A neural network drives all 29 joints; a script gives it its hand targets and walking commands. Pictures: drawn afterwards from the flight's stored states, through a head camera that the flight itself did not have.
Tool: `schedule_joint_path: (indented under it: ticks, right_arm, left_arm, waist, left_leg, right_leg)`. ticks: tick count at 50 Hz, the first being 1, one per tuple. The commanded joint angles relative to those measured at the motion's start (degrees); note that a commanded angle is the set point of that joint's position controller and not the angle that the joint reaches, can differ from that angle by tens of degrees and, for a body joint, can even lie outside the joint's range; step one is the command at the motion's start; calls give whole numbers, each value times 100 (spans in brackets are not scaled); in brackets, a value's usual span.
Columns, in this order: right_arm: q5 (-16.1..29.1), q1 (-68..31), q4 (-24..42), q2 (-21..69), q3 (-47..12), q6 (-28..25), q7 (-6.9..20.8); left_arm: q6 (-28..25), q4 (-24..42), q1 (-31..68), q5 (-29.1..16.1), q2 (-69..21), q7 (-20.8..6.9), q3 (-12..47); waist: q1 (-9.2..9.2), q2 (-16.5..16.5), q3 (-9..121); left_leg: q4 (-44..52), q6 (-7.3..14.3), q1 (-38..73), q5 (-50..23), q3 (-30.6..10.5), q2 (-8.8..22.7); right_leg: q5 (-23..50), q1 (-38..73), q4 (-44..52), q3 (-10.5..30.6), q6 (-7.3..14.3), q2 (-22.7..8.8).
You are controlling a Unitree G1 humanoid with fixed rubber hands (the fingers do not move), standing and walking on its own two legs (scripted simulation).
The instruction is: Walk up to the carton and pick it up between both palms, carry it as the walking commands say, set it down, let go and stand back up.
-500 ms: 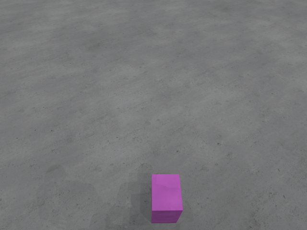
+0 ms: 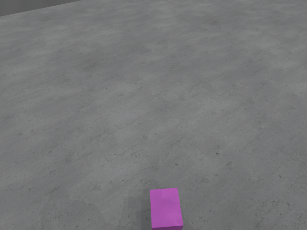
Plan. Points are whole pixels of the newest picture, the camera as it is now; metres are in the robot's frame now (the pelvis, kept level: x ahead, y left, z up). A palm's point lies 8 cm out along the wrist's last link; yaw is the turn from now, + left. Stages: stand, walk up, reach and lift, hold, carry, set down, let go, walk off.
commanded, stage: walk up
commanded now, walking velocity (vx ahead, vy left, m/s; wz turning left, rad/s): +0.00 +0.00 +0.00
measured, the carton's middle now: (165, 215) +0.37 -0.01 -0.64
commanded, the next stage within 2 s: none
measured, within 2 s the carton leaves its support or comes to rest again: neither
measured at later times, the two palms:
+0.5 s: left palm out of the picture +0.00 +0.21 -0.14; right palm out of the picture -0.01 -0.23 -0.15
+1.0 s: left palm out of the picture +0.00 +0.22 -0.14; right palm out of the picture -0.01 -0.23 -0.15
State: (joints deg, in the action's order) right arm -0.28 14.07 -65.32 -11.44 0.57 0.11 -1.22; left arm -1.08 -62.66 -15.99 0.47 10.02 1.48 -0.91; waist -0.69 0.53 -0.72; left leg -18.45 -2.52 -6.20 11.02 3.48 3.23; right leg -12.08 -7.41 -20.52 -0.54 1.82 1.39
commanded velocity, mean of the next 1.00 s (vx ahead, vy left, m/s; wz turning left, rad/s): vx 0.00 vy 0.00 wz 0.00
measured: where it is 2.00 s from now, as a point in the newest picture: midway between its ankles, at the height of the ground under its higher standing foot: outside the picture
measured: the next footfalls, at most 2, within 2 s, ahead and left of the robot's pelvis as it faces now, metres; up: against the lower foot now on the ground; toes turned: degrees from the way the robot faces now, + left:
none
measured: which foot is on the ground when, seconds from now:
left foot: down 0.00-1.00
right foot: down 0.00-1.00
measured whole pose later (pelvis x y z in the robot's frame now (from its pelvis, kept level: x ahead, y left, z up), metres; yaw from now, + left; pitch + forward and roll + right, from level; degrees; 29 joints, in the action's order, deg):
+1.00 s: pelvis +0.01 -0.01 +0.00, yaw +0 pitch +0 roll +0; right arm -0.6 17.0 -64.9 -8.8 0.5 0.2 -2.5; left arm -1.5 -63.2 -18.0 -0.2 9.0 2.3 -1.2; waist -0.3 0.5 -0.2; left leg -20.7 -3.4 -7.1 13.3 3.6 4.4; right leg -13.9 -8.2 -22.2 -0.4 2.5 2.4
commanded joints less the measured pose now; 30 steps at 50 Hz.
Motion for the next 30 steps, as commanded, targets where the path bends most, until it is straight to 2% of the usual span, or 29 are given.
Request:
schedule_joint_path:
  ticks: [1,13,30]
  right_arm:
    - [8,240,49,-424,62,-35,-27]
    - [14,500,-97,-253,63,-25,-97]
    - [-15,631,-71,-145,52,-8,-141]
  left_arm:
    - [-46,59,-289,-12,527,26,-98]
    - [-70,-91,-457,-36,385,77,-120]
    - [-75,-104,-554,-59,355,101,-118]
  waist:
    - [3,-7,-213]
    - [-2,-85,-201]
    - [21,-60,-225]
  left_leg:
    - [239,52,-23,-439,-302,410]
    - [87,6,-94,-493,-187,461]
    - [-4,-11,-170,-459,-110,489]
  right_leg:
    - [811,-299,445,547,37,-669]
    - [1312,-209,365,510,65,-689]
    - [1433,-229,274,496,73,-708]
